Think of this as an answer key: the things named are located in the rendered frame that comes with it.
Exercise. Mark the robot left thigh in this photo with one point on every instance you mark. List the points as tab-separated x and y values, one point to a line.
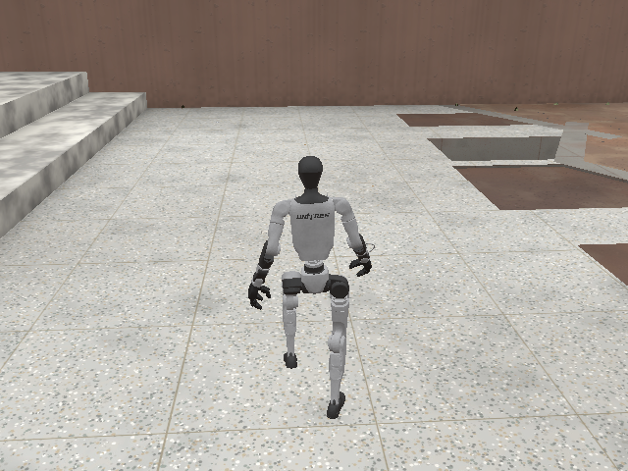
291	284

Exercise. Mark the right robot hand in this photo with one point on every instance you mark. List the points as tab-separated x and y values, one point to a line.
365	270

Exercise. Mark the robot right upper arm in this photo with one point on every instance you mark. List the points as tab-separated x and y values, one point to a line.
343	207

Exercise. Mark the robot left upper arm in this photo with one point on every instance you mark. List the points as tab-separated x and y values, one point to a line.
280	210

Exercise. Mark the left robot hand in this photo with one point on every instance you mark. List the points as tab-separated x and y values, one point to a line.
253	295

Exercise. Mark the robot left forearm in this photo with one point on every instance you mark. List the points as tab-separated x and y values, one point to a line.
263	267

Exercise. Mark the right robot shin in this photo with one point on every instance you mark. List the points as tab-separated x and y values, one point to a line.
336	369

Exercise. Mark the robot right forearm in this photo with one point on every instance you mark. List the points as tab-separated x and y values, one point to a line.
362	252

